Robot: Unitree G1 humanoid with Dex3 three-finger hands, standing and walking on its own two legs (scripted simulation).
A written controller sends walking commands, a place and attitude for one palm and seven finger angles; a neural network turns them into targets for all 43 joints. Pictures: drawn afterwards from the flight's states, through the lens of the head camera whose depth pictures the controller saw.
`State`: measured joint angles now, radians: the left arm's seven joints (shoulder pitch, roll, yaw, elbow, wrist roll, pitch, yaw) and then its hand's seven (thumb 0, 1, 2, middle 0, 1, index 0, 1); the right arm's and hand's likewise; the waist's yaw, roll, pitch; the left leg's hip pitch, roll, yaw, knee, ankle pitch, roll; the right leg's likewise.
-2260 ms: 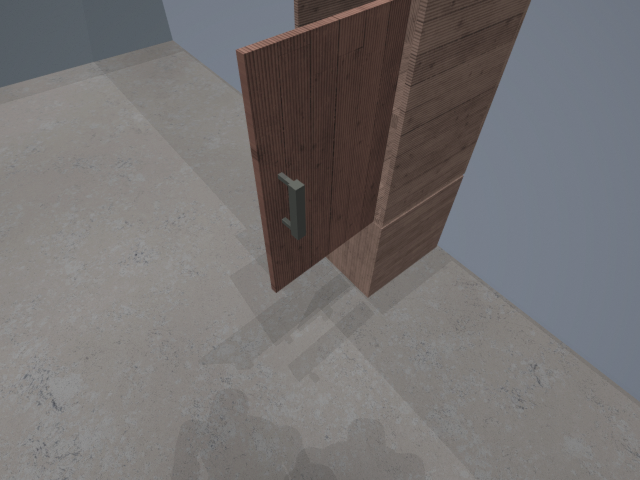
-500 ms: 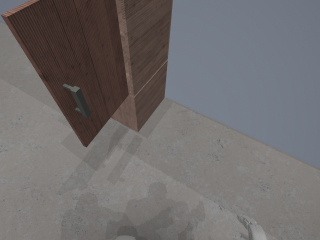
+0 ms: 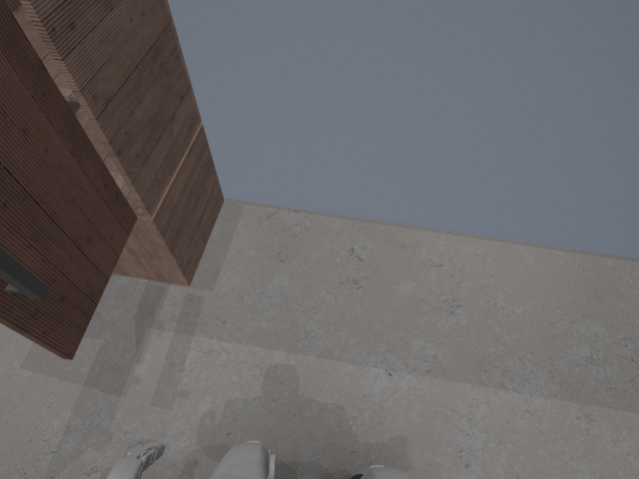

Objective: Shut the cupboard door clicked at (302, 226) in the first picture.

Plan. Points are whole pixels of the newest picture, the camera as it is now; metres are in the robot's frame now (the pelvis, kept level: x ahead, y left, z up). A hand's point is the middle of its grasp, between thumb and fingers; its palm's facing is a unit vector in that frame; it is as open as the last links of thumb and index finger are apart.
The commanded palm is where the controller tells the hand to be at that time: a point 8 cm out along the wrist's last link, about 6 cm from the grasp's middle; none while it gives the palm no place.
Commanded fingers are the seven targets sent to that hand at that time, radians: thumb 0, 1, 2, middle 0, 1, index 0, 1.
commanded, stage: walk around to get in front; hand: left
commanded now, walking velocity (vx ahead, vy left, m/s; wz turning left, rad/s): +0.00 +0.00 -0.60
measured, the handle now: (0, 271) +0.37 +0.49 -0.04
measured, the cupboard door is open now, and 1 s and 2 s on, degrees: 94 94 94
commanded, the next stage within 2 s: none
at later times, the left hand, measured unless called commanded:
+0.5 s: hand (233, 421) +0.20 +0.14 -0.16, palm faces -0.32 -0.91 -0.25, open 7.4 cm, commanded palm none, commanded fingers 0.00 0.90 0.90 -0.20 -0.30 -0.20 -0.30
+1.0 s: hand (265, 390) +0.25 +0.10 -0.16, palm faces -0.55 -0.81 -0.18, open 7.4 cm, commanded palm none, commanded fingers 0.00 0.90 0.90 -0.20 -0.30 -0.20 -0.30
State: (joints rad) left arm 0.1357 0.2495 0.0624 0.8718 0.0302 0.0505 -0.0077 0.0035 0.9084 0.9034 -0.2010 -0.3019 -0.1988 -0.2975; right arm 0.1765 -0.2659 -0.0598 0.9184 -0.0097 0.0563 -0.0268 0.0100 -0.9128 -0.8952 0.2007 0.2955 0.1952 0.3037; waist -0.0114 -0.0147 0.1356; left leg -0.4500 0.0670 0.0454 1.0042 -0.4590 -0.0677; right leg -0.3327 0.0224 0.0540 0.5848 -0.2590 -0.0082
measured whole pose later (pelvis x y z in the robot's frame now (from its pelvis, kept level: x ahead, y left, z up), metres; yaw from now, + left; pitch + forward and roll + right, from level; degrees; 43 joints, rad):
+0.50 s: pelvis +0.02 -0.02 -0.01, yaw -19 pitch +1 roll -1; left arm 0.11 0.24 0.07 0.88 0.02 0.03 -0.03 0.01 0.91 0.90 -0.20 -0.30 -0.20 -0.30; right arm 0.26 -0.22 -0.05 0.94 -0.01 0.04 -0.02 0.01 -0.91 -0.89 0.21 0.30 0.20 0.30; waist -0.02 0.03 0.11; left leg -0.33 0.17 0.15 0.87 -0.51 -0.07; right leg -0.31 0.00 -0.06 0.62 -0.32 -0.03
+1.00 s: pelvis +0.05 -0.02 +0.01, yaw -37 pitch +2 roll -3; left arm 0.14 0.26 0.09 0.89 0.02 0.07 -0.04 0.01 0.91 0.90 -0.20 -0.30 -0.20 -0.30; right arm 0.22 -0.19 -0.02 0.89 -0.03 0.00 -0.03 0.01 -0.91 -0.89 0.21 0.30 0.20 0.30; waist 0.02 -0.02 0.10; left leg -0.23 0.13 0.13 0.50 -0.29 -0.02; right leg -0.48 -0.01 -0.04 1.00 -0.45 0.05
